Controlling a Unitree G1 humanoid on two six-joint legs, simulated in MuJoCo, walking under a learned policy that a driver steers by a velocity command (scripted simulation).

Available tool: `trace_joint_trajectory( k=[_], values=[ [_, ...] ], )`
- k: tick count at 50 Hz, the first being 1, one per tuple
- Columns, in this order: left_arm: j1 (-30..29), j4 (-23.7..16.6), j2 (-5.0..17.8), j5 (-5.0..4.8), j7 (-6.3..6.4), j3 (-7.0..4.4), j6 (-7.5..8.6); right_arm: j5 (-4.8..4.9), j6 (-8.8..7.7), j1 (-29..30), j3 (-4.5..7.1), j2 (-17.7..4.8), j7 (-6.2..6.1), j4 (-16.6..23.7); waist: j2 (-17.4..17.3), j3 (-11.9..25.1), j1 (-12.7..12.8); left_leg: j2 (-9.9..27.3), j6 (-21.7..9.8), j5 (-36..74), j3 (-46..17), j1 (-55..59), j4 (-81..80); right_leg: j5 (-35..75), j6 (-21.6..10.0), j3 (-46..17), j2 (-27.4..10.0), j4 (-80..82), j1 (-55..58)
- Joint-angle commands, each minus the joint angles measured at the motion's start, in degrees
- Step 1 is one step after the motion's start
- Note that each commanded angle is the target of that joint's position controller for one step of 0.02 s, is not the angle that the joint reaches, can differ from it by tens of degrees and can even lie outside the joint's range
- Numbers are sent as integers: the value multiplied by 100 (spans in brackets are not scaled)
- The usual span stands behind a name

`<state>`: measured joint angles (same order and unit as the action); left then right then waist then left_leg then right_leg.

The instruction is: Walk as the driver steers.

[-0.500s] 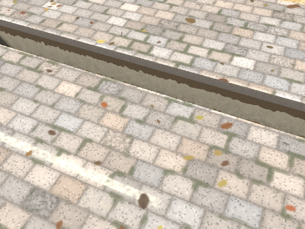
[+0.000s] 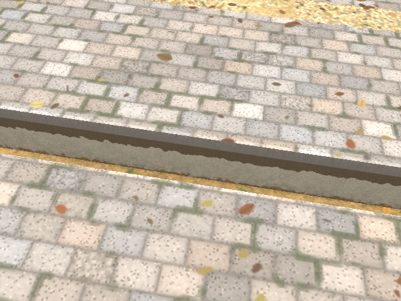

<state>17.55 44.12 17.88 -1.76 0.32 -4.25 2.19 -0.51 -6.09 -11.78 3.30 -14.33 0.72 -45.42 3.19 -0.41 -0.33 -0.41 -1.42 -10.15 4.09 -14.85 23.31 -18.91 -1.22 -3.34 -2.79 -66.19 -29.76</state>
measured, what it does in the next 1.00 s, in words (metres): walks ahead, turning right: right foot, then left foot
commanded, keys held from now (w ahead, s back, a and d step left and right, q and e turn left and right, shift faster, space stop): w+e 0.30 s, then e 0.26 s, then no key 0.44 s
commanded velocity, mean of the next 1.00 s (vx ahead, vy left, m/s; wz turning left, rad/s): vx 0.26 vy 0.00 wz -0.44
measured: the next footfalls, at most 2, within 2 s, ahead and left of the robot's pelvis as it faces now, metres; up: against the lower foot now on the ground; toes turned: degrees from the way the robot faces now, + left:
right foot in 0.36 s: +0.32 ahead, -0.18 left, +0.00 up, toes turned -19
left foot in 0.84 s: +0.46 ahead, +0.00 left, +0.00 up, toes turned -27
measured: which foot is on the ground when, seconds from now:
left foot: down 0.00-0.36, up 0.38-0.82, down 0.84-1.00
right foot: up 0.00-0.34, down 0.36-1.00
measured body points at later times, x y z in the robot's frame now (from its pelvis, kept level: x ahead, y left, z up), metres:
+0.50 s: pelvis +0.23 -0.08 -0.01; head +0.28 -0.10 +0.43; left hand +0.47 +0.13 -0.10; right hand +0.25 -0.39 -0.13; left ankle +0.18 +0.10 -0.64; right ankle +0.28 -0.16 -0.74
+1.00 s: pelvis +0.33 -0.08 -0.01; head +0.35 -0.07 +0.44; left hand +0.57 +0.09 -0.12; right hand +0.36 -0.37 -0.11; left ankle +0.42 +0.02 -0.74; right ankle +0.28 -0.17 -0.74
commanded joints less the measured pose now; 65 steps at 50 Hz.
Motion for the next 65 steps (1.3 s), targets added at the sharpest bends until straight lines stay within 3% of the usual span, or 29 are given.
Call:
trace_joint_trajectory(
  k=[1, 4, 8, 13, 15, 16, 17, 18, 19, 20, 21, 22, 23, 24, 26, 30, 33, 36, 39, 41, 42, 43, 44, 45, 46, 48, 50, 57, 65],
  values=[
    [-1, -506, 183, 11, -33, -85, -48, -8, -118, 32, 178, -678, -24, 169, -909, 26, 20, 1563, -881, 734, -1205, 782, -1416, 529, 84, -281, -472, 29, -1027],
    [-325, -683, 131, 35, -52, -70, -79, -16, -108, -72, 233, -836, -66, 31, -725, -77, -26, 1596, -934, 1259, -677, 925, -1508, 1124, 167, -295, -477, 676, -1292],
    [-996, -907, 19, 46, -195, -7, -28, 15, -24, -188, 265, -1015, -116, -68, -642, -244, -261, 1505, -796, 1396, 27, 1098, -1510, 2013, 94, 56, -407, 1911, -1088],
    [-1700, -1295, 33, 36, -353, 17, -37, 144, 138, -527, 337, -1250, -123, -251, -634, -498, -440, 1748, -653, 1735, 403, 1805, -1242, 1565, -156, 475, -279, 2733, -1064],
    [-1580, -1362, 177, 55, -382, -53, -59, 195, 207, -464, 382, -1403, -139, -252, -784, -328, -245, 1767, -539, 3250, 613, 1990, -688, 1007, -370, 761, -5, 2880, -568],
    [-1205, -1292, 322, 96, -376, -142, -84, 225, 268, -373, 407, -1494, -159, -225, -853, -94, -12, 1672, -472, 4538, 742, 1990, 23, 765, -472, 983, 283, 2895, -27],
    [-353, -1070, 524, 113, -349, -282, -89, 271, 327, -256, 405, -1496, -175, -184, -778, 342, 472, 1470, -324, 5185, 878, 1755, 1194, 1117, -632, 1138, 620, 3265, 1029],
    [474, -862, 894, 134, -240, -460, -114, 244, 302, -269, 342, -1342, -190, -136, -476, 800, 878, 1188, 14, 4212, 934, 742, 2696, 2232, -865, 749, 570, 3687, 2590],
    [441, -889, 1618, 162, -131, -543, -122, -135, 207, -769, 94, -500, -129, 156, 1312, 1285, 246, 237, 458, -1856, 784, -1845, 4993, 4442, -1708, -1754, -1114, 3428, 4725],
    [435, -1215, 1518, 200, -198, -457, -42, -27, 40, -845, 61, -810, -57, 174, 968, 2720, 435, -200, 515, -2959, -655, -2348, 6182, 4388, -2581, -3787, -1989, 4058, 5213],
    [196, -1225, 1118, 199, -258, -342, -7, 182, 5, -200, 176, -1168, -51, 292, 160, 2265, 588, 142, 415, -2452, -971, -2606, 6134, 4726, -2250, -2920, -1722, 4133, 4789],
    [-64, -1172, 886, 110, -251, -284, 9, 199, -7, 41, 140, -1072, -94, 401, -89, 1501, 419, 327, 346, -2020, -860, -2719, 5681, 4621, -1951, -2166, -1390, 4115, 4004],
    [-353, -1188, 744, 64, -218, -245, -1, 101, 21, 66, 150, -1031, -177, 323, -379, 1017, 227, 501, 364, -1716, -839, -2589, 5265, 4422, -1705, -1756, -1128, 4235, 3229],
    [-555, -1243, 656, 112, -175, -207, -21, 54, 107, 33, 183, -1093, -222, 335, -220, 825, 40, 577, 378, -1500, -880, -2233, 5010, 4484, -1643, -1542, -969, 4387, 2568],
    [-687, -1289, 695, 230, -130, -213, -34, 32, 270, -156, 198, -1026, -244, 311, -107, 776, -168, 503, 455, -1290, -842, -1782, 4641, 4773, -1637, -1355, -837, 4536, 1871],
    [-582, -1189, 766, 195, 31, -225, -110, -33, 399, -13, 114, -782, -296, 343, -24, 970, -172, 320, 645, -647, -798, -1747, 3656, 5049, -1542, -1073, -666, 4423, 1699],
    [-578, -1125, 666, 177, 123, -164, -193, 8, 459, 269, 71, -701, -269, 401, 114, 993, -60, 301, 670, -46, -819, -1529, 2973, 4268, -1330, -1028, -554, 4400, 1637],
    [-564, -1050, 599, 246, 130, -118, -220, 35, 487, 618, 60, -700, -235, 509, 239, 762, 76, 309, 624, 32, -846, -1305, 2344, 3480, -1272, -1185, -588, 4376, 1595],
    [-516, -958, 520, 240, 84, -65, -235, 45, 455, 713, 85, -749, -200, 563, 372, 609, 157, 236, 500, -366, -797, -1007, 1747, 3170, -1257, -1456, -676, 4156, 1690],
    [-660, -920, 353, 187, 75, 22, -246, 20, 405, 563, 74, -650, -145, 545, 402, 506, -19, 204, 304, 97, -690, -410, 683, 2763, -1076, -1531, -530, 3924, 1599],
    [-540, -864, 255, 184, 73, 61, -230, -51, 368, 440, 69, -666, -118, 528, 272, 490, -86, 352, 156, 1227, -836, 160, -1, 2245, -814, -1519, -326, 3861, 1418],
    [-176, -851, 105, 318, 76, 104, -197, -126, 359, 389, 132, -1028, -134, 580, -376, 724, 165, 1051, -104, 2817, -1469, 787, 120, 1230, -483, -1219, 119, 3422, 1193],
    [292, -754, 77, 294, 74, 93, -193, -146, 407, 512, 111, -1043, -147, 544, -1312, 806, 490, 1553, -768, 3257, -1946, 935, 222, -327, -168, -660, 642, 3035, 924],
    [109, -777, 182, 317, 82, 100, -224, -90, 425, 646, 7, -657, -134, 527, -1585, 811, 407, 1752, -1102, 2471, -2321, 532, -12, -440, 52, -451, 466, 3110, 1154],
    [-139, -794, 270, 298, 88, 69, -273, -57, 432, 801, -43, -518, -104, 556, -1390, 685, 348, 1470, -932, 1885, -2143, 360, -47, -59, 99, -433, 353, 3339, 1365],
    [-415, -797, 250, 329, 78, 63, -414, -5, 434, 783, -6, -682, -70, 551, -1043, 453, 199, 927, -431, 666, -1590, 70, 31, 590, 29, -454, 365, 3702, 1587],
    [-419, -766, 190, 293, 46, 83, -470, -13, 422, 692, 7, -756, -71, 507, -713, 232, 123, 652, -154, 85, -1233, -5, 104, 798, -152, -577, 315, 3866, 1558],
    [-380, -631, 78, 271, 81, 102, -336, 29, 464, 574, -24, -578, -148, 405, -296, 298, -23, 465, -136, 610, -987, 481, 445, 1158, -165, -706, 231, 4032, 1412],
    [-190, -451, 57, 266, 155, 100, -307, 35, 495, 590, -32, -525, -148, 172, -291, 138, -6, 387, -91, 478, -949, 456, 354, 1151, -117, -699, 221, 4116, 1512]
  ],
)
